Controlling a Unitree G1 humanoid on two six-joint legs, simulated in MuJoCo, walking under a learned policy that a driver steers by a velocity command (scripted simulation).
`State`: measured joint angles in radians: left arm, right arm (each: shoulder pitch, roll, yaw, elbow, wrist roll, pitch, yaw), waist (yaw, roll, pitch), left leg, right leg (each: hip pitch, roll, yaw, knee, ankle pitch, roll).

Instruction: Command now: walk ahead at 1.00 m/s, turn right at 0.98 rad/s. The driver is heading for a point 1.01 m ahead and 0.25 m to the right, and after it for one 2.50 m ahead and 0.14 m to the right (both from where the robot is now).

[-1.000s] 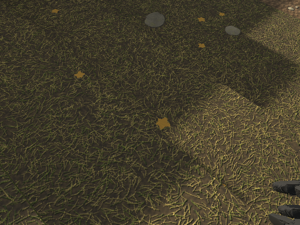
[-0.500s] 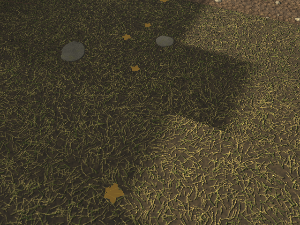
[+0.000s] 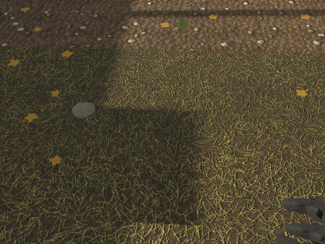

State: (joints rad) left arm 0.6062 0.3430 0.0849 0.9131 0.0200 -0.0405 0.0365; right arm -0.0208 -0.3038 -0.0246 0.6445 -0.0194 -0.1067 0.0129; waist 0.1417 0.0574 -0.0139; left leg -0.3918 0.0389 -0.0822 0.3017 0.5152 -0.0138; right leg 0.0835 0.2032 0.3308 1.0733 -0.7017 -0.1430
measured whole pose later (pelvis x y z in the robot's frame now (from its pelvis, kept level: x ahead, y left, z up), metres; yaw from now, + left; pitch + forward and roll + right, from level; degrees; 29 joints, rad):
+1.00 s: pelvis +0.84 -0.09 -0.24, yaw -44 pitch +1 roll +1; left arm 0.28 0.29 0.03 0.84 0.04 -0.06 0.03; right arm 0.43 -0.24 -0.06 0.94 -0.05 -0.05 0.02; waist -0.02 -0.06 -0.03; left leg -0.28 -0.03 0.03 0.66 -0.39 0.02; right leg -0.57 0.07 0.11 1.91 -0.51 -0.14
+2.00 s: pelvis +1.67 -0.49 -0.22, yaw +2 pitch +2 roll +0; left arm -0.03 0.25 -0.02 0.56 0.03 -0.06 -0.02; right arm 0.46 -0.32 -0.07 0.82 0.00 -0.05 0.02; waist -0.11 0.01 0.04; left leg 0.03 -0.18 -0.21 0.31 -0.34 0.15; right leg -0.72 -0.12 0.09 0.69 -0.01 0.05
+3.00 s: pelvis +2.50 -0.23 -0.25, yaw +53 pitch +1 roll +0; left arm 0.04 0.26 -0.01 0.61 0.03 -0.11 -0.01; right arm 0.42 -0.32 -0.05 0.85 0.00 -0.06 0.00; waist -0.09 0.01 0.07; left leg 0.00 -0.15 -0.22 0.84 -0.50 0.07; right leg -0.53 -0.02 -0.03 0.56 -0.03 -0.04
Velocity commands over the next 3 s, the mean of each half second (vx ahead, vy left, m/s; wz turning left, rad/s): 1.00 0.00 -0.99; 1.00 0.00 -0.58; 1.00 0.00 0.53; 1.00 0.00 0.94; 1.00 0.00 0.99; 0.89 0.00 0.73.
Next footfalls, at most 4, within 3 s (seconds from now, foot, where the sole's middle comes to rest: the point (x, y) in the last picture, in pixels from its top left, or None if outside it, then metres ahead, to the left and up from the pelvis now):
0.42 right None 0.46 -0.03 -0.83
0.88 left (202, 181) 0.93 -0.02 -0.99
1.26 right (274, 161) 1.11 -0.42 -0.99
1.68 left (271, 103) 1.58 -0.44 -0.99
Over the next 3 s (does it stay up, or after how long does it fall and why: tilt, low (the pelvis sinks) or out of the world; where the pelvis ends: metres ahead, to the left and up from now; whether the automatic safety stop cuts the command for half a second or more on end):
stays up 2.50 -0.23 -0.25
